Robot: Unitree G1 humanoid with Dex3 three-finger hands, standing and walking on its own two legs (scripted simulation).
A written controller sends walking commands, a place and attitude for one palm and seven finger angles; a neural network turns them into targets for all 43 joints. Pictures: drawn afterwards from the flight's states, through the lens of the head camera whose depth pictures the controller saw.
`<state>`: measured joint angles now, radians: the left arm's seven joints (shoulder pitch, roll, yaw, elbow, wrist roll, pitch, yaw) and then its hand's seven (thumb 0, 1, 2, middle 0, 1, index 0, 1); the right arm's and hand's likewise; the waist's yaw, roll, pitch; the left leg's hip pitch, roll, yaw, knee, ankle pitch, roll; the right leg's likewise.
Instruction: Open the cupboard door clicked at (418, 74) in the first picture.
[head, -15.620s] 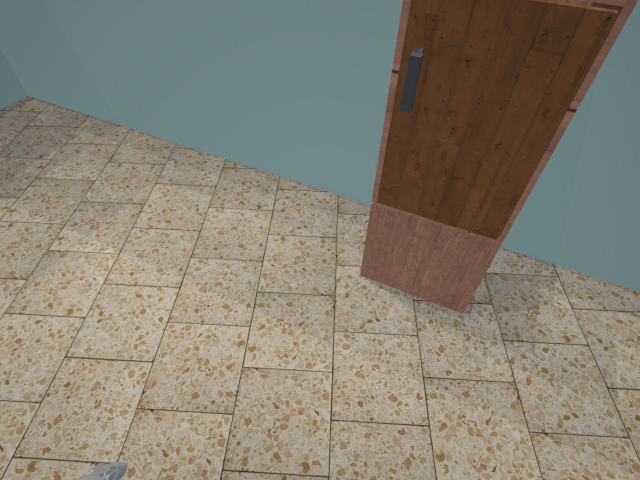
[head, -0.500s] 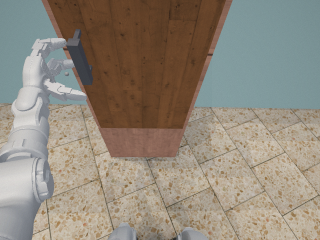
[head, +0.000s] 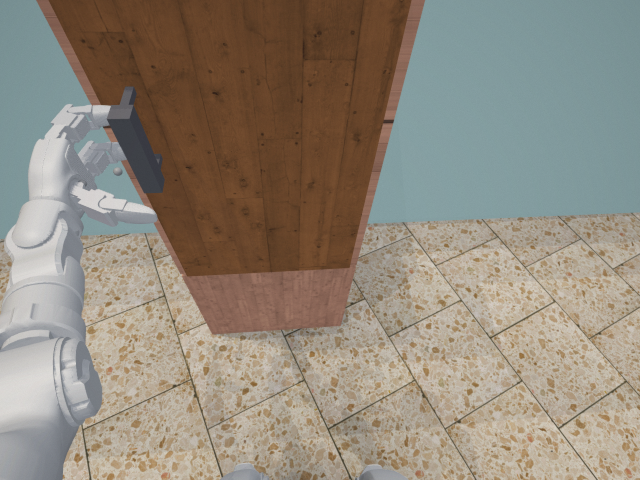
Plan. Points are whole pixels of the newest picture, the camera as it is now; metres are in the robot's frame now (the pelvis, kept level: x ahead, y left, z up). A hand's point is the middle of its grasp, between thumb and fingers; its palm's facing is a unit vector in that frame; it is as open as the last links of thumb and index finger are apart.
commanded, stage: move the hooked fingers beside the handle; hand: left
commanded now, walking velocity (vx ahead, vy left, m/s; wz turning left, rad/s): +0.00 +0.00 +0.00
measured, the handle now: (142, 141) +0.52 +0.21 +0.11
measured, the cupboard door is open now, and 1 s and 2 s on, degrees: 0 0 0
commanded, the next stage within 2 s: slide the fingers in behind the handle in 1.52 s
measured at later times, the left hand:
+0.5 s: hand (88, 174) +0.46 +0.26 +0.11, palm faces +0.03 -1.00 +0.00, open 14.0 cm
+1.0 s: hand (78, 177) +0.46 +0.27 +0.10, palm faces +0.02 -1.00 +0.00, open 14.0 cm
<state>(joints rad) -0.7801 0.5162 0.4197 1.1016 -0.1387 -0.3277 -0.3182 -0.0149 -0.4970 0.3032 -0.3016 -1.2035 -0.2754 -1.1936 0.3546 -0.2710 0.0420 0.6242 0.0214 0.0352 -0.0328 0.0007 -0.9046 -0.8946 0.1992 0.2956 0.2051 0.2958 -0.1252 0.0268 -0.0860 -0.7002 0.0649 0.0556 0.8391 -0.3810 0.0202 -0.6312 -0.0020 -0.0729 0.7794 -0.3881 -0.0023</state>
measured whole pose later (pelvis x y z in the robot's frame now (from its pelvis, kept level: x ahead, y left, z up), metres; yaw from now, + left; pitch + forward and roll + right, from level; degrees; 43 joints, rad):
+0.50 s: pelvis -0.01 +0.00 +0.00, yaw +0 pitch +15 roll -3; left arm -0.84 0.64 0.46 1.18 -0.15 -0.32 -0.42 -0.01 -0.50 0.30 -0.30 -1.20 -0.30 -1.20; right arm 0.37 -0.30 0.05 0.63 0.03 0.04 -0.06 0.00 -0.90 -0.89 0.20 0.30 0.20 0.30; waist -0.14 0.01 -0.07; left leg -0.75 0.07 0.04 0.86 -0.37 0.02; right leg -0.67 0.00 -0.08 0.79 -0.37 -0.01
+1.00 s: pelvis +0.00 +0.01 +0.00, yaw +0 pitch +16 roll -3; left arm -0.81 0.63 0.46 1.14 -0.16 -0.30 -0.44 -0.01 -0.50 0.30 -0.30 -1.20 -0.30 -1.20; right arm 0.39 -0.28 0.05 0.62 0.02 0.06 -0.05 0.00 -0.90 -0.89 0.20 0.30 0.21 0.30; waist -0.13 0.02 -0.09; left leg -0.76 0.06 0.05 0.87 -0.39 0.03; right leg -0.67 0.00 -0.07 0.78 -0.38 0.01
